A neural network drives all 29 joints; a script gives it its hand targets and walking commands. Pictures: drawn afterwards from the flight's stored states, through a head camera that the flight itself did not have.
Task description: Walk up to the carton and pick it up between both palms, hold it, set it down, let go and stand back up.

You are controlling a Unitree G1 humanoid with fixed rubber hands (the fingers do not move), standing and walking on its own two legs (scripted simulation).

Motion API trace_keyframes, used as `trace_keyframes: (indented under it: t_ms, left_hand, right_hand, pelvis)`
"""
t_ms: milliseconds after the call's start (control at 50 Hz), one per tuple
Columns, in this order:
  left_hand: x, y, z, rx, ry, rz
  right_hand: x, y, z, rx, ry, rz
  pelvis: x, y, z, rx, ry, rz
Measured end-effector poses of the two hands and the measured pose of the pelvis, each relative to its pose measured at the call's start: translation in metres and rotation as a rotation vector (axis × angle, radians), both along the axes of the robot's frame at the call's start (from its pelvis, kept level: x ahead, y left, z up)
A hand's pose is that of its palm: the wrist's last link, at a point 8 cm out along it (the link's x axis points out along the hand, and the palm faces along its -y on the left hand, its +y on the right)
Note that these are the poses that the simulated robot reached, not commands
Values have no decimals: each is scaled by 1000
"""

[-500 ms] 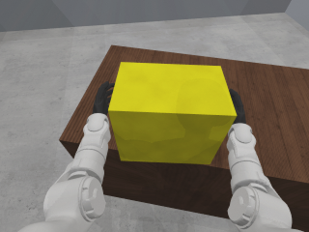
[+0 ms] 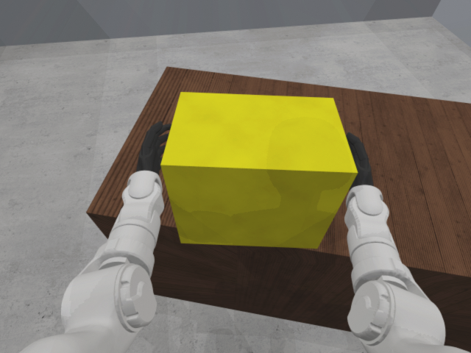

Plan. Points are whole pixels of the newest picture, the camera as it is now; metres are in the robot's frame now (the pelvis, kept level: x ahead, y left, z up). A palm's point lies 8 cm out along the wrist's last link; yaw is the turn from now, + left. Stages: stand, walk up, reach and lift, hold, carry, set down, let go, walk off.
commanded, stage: set down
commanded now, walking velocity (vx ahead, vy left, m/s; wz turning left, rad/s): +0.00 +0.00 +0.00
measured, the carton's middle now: (252, 174) +0.43 -0.04 +0.03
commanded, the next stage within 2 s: none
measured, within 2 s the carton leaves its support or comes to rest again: rests again in 0.26 s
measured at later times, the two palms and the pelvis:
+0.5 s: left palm (129, 166) +0.43 +0.19 +0.06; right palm (372, 164) +0.42 -0.25 +0.07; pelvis -0.03 -0.01 -0.03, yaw +0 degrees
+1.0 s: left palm (119, 137) +0.43 +0.18 +0.13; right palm (409, 141) +0.42 -0.28 +0.13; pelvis -0.06 -0.03 -0.04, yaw +2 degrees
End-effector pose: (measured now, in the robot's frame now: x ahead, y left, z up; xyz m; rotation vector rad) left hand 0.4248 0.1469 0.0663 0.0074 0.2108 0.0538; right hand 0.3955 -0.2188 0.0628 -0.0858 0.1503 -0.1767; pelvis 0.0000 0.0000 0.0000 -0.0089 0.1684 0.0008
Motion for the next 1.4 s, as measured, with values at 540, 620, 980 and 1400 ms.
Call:
trace_keyframes:
  t_ms: [540,620,980,1400]
  left_hand:
    - [6,42,-6,109,19,50]
    - [7,41,-1,95,-9,53]
    - [10,35,61,75,-24,59]
    - [4,49,132,50,-23,79]
  right_hand:
    - [26,-41,5,27,67,10]
    - [23,-52,9,30,57,10]
    - [22,-64,68,71,24,14]
    - [17,-65,136,92,33,-7]
  pelvis:
    - [-34,-15,-31,-7,256,7]
    - [-42,-19,-37,-2,281,11]
    - [-62,-30,-39,8,252,30]
    - [-49,-30,-17,8,118,34]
